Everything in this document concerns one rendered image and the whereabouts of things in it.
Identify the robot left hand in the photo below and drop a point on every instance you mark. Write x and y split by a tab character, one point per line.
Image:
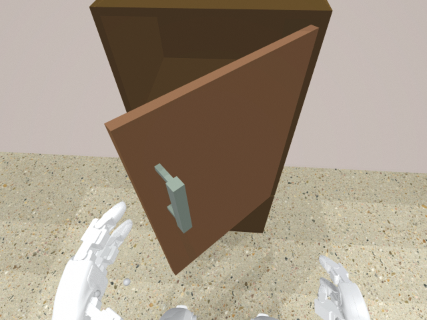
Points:
85	272

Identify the robot right hand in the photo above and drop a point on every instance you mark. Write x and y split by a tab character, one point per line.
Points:
346	301

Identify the cupboard door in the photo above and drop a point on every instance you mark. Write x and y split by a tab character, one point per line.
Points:
222	135

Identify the handle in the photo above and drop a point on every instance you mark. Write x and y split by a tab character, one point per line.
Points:
179	207

